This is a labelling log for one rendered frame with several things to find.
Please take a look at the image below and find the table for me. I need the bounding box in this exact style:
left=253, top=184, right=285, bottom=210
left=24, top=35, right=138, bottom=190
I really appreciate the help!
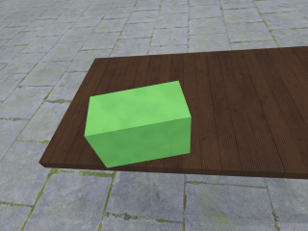
left=39, top=46, right=308, bottom=180

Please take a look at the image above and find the carton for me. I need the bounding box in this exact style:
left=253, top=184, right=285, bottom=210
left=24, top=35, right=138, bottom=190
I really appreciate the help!
left=84, top=81, right=192, bottom=168

